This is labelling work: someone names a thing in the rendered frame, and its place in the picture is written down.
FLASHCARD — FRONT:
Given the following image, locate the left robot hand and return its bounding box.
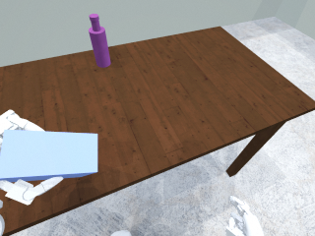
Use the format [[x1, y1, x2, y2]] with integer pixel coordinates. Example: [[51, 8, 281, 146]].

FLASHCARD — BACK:
[[0, 109, 64, 206]]

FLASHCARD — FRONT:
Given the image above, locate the sponge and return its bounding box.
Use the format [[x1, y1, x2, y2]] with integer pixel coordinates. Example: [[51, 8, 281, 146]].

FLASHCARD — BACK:
[[0, 129, 98, 183]]

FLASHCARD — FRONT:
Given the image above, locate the table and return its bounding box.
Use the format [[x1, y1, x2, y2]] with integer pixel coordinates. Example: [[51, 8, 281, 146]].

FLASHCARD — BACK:
[[0, 26, 315, 236]]

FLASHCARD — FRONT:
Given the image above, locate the right robot hand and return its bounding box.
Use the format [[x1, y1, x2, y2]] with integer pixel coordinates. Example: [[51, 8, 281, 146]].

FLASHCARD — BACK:
[[225, 196, 264, 236]]

